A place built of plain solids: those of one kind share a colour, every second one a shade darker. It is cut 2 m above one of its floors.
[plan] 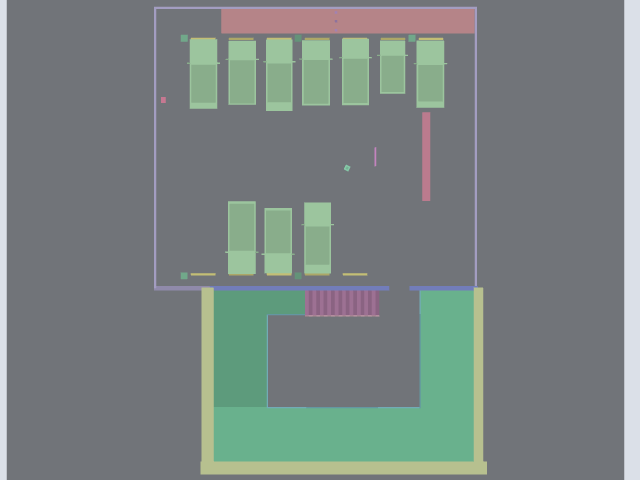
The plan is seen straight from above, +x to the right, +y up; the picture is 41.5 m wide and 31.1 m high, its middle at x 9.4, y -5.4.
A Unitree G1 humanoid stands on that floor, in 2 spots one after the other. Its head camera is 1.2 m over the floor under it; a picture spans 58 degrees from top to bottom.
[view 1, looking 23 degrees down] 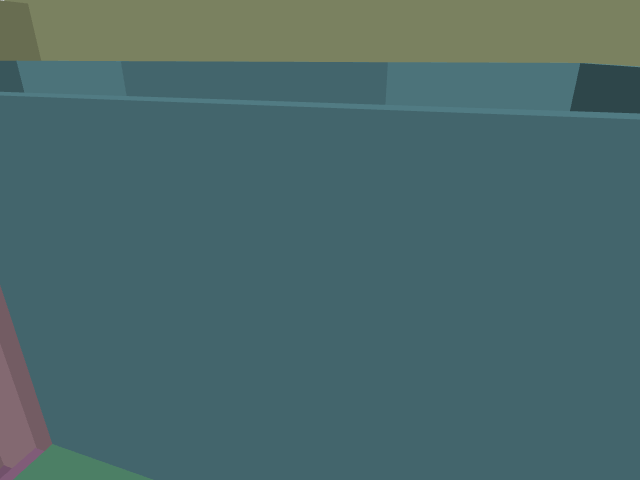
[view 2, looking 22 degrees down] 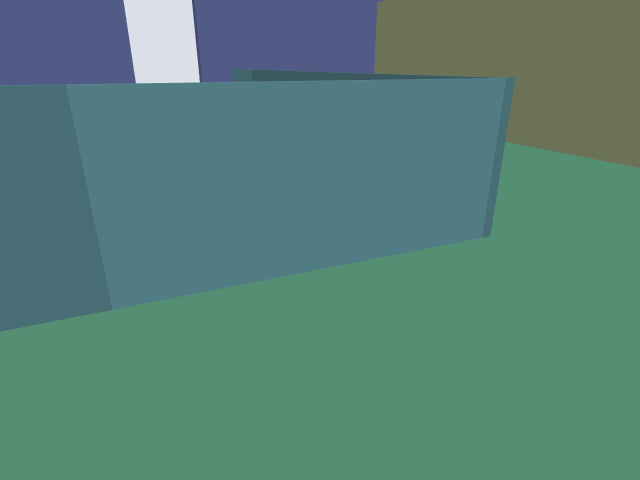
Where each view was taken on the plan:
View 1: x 7.24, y -9.47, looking -71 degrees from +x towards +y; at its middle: rim_guard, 0.83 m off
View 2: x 13.51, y -18.55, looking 66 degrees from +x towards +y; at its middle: rim_guard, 2.67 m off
